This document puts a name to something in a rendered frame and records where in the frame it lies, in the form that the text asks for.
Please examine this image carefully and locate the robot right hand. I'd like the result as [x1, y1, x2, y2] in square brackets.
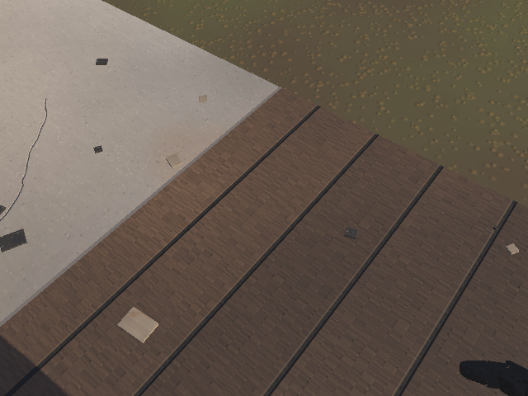
[460, 361, 528, 396]

